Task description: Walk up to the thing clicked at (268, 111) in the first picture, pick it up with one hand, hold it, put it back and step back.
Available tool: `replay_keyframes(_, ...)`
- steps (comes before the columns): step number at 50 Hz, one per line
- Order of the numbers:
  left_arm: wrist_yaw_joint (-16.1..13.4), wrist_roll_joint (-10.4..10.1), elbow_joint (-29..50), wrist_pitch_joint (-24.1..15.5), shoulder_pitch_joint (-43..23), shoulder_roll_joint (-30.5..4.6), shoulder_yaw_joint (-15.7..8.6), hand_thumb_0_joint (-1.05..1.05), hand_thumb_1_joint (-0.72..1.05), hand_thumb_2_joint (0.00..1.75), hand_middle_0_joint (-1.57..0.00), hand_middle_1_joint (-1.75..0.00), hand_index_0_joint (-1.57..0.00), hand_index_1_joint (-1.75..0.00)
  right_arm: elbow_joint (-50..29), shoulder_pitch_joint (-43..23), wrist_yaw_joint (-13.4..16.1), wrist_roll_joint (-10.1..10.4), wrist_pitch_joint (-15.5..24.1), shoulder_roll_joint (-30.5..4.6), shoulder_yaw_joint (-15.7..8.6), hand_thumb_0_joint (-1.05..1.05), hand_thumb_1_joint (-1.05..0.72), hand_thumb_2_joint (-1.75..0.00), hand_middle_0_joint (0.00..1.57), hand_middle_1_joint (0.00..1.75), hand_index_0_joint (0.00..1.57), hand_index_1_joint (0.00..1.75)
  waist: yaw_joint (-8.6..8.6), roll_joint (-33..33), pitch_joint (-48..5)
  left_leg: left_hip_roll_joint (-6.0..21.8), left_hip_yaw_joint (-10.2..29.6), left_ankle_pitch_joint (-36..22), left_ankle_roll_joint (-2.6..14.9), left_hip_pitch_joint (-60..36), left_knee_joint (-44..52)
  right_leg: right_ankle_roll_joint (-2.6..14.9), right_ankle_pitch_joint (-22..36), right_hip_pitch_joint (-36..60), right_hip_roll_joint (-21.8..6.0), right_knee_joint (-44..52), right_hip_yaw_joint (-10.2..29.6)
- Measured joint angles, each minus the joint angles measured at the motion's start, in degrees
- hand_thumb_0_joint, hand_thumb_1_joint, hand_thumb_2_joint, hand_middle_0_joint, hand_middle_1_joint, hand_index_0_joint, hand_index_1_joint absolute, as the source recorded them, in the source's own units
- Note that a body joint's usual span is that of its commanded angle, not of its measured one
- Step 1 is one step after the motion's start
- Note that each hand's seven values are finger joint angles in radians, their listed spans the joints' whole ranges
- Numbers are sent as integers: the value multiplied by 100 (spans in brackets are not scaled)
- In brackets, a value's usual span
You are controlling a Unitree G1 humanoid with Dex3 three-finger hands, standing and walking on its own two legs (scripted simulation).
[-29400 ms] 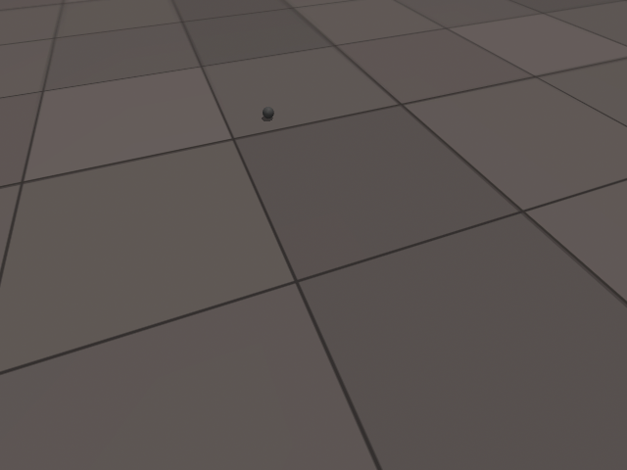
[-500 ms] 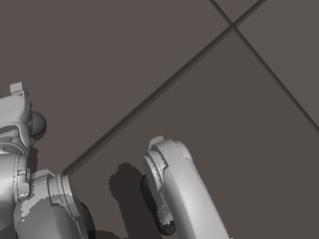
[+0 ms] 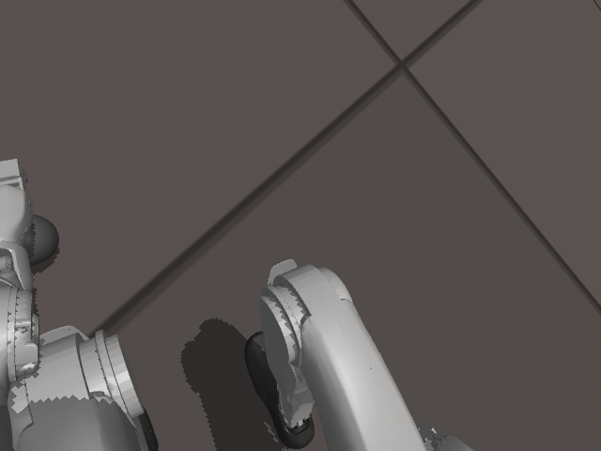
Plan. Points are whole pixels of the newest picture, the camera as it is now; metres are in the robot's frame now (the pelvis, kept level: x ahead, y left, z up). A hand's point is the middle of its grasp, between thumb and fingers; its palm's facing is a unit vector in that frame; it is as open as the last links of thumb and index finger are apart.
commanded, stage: rest palm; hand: left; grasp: from above
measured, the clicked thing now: (28, 239) +0.45 +0.24 -0.27
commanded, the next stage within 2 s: close in 0.40 s
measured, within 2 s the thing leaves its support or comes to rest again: neither
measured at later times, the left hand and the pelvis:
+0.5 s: hand (9, 243) +0.44 +0.25 -0.23, palm faces -0.41 -0.12 -0.90, open 13.7 cm; pelvis +0.00 +0.00 +0.00, yaw -1 degrees
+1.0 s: hand (14, 236) +0.45 +0.25 -0.24, palm faces -0.43 -0.11 -0.90, open 12.8 cm; pelvis +0.00 +0.00 +0.01, yaw -2 degrees
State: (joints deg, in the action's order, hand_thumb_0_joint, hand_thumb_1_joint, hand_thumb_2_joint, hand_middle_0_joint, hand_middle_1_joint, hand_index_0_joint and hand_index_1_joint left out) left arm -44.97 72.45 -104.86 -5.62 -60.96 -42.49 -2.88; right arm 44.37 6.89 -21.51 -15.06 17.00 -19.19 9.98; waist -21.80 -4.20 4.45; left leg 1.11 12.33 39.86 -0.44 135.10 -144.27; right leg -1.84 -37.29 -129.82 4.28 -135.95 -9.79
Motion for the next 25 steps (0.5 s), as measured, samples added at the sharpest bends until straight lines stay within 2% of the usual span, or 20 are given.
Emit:
replay_keyframes(7, 408, -458, 144, 55, -70, -103, 61, 0, -46, 91, -7, -106, -9, -104, 22, 56, -65, 62, 130, 0, 93, 0, -91, -90, 19, 30, 19, 30, 51, -12, 210, 7, 20, 69, -21, -49, -7, 18, -49, 25, 4, -10, -16)
replay_keyframes(13, 591, -610, 282, -178, 27, -113, 283, 0, -46, 91, -7, -108, -10, -106, 65, 84, -77, 70, 162, 78, 265, 0, -91, -91, 19, 30, 19, 30, 97, -21, 270, 9, 68, 172, -64, -186, -6, 56, -128, 141, 6, -5, -56)
replay_keyframes(16, 558, -572, 244, -314, 62, -119, 316, 0, -46, 91, -7, -109, -10, -106, 16, 75, -75, 67, 170, 87, 360, 0, -92, -91, 20, 30, 19, 30, 87, -31, 264, 10, 108, 188, -82, -230, -8, 68, -128, 186, 13, 14, -89)
replay_keyframes(20, 396, -410, 160, -452, 105, -179, 237, 0, -46, 91, -7, -110, -10, -107, -72, 41, -52, 66, 174, 68, 437, 0, -92, -91, 20, 30, 19, 30, 55, -57, 252, 18, 164, 173, -92, -250, -21, 69, -83, 211, 34, 38, -133)
replay_keyframes(25, 173, -219, 67, -444, 136, -291, 140, 1, -45, 92, -8, -111, -10, -108, -147, -9, -30, 30, 179, 22, 445, 0, -92, -91, 20, 30, 19, 30, 8, -102, 258, 27, 182, 112, -81, -240, -45, 47, -5, 207, 54, 42, -144)
